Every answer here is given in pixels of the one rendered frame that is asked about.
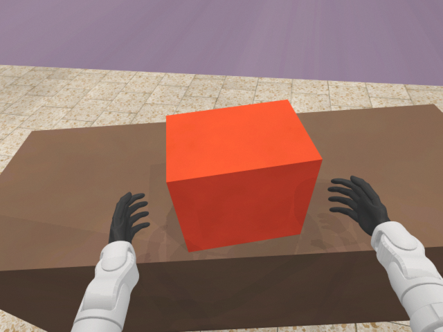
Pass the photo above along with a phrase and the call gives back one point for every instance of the robot right forearm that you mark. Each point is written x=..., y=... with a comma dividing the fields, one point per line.
x=412, y=275

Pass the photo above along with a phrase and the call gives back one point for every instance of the carton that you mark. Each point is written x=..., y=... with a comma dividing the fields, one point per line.
x=239, y=174

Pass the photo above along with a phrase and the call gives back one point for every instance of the pedestal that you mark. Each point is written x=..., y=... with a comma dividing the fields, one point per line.
x=59, y=192

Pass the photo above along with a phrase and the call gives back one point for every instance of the right robot hand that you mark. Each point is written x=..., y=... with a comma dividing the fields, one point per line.
x=367, y=209

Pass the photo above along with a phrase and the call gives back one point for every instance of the robot left forearm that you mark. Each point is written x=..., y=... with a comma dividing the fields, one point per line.
x=106, y=299

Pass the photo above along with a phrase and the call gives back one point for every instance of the left robot hand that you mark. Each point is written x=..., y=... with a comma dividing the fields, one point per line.
x=121, y=226

